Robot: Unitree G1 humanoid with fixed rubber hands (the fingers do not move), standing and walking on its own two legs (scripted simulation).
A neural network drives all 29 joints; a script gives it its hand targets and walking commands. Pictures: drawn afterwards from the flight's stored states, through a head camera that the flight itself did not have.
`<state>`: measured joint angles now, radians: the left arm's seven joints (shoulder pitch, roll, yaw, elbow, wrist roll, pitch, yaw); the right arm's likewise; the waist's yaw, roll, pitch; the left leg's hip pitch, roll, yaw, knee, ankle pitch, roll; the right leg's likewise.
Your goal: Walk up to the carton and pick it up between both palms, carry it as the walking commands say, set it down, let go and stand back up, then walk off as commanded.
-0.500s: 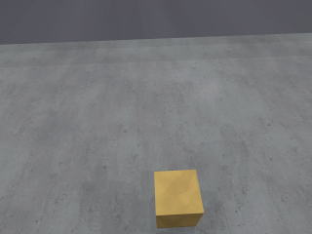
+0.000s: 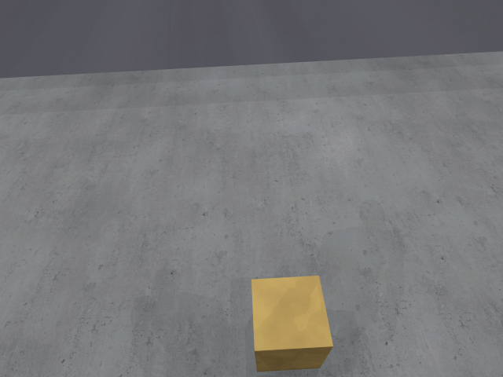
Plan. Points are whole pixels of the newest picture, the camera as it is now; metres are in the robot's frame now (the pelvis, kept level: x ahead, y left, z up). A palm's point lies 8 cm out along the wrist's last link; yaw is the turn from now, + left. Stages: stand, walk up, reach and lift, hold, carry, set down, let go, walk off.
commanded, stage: stand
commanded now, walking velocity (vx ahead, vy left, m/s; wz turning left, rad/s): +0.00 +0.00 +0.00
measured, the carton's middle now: (286, 325) +0.40 -0.06 -0.62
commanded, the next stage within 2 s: reach and lift in 0.10 s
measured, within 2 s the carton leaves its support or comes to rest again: neither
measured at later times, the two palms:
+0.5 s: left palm out of the picture +0.10 +0.18 -0.17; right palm out of the picture +0.09 -0.24 -0.15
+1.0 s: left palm (204, 345) +0.23 +0.14 -0.18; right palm (394, 334) +0.25 -0.24 -0.19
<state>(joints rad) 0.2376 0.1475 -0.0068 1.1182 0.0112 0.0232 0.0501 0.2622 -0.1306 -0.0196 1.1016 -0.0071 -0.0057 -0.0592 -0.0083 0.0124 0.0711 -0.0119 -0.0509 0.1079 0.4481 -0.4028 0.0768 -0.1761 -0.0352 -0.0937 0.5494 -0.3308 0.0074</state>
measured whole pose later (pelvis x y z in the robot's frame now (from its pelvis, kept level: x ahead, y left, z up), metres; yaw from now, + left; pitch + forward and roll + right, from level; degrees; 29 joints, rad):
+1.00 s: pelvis -0.15 -0.08 -0.10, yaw +6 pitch +22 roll +2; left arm -0.77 0.19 0.18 0.83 -0.02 0.45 0.02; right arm -0.73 -0.18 -0.17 0.72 0.01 0.49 -0.06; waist -0.03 0.01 0.08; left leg -1.13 -0.03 -0.01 1.15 -0.41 -0.03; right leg -1.21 0.02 -0.04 1.10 -0.28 -0.07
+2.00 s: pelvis -0.14 -0.06 -0.19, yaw +10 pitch +50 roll +5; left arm -1.14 0.15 0.26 0.76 -0.02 0.21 0.15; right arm -1.22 -0.40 -0.35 0.98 0.00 0.15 0.11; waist -0.06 0.02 -0.03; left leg -1.82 -0.09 0.00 1.41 -0.47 -0.01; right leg -1.91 0.02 0.03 1.38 -0.35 -0.03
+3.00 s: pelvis -0.17 -0.08 -0.40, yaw +12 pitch +31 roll +4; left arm -1.46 0.29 0.09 0.94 -0.20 0.17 0.18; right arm -1.52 -0.51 -0.14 1.13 0.22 0.12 -0.01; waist -0.09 0.02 0.52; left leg -2.13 -0.13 0.02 2.26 -0.68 -0.06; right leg -2.25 -0.03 -0.03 2.22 -0.52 -0.09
